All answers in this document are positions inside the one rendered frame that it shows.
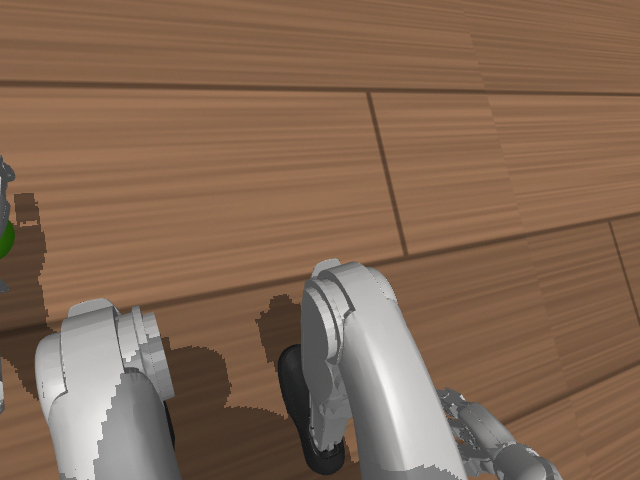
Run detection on right robot foot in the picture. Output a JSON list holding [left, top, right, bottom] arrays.
[[278, 344, 345, 475]]

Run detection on ball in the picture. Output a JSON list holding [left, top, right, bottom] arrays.
[[0, 220, 15, 259]]

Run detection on right robot arm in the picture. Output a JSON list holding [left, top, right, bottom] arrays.
[[493, 444, 563, 480]]

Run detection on right robot hand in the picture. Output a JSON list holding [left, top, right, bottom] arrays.
[[436, 387, 519, 477]]

